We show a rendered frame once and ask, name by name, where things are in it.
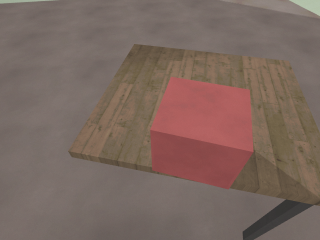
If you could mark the carton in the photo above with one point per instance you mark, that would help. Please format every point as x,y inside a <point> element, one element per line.
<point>202,132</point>

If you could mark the table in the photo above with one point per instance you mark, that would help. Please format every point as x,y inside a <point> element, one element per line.
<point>286,140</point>

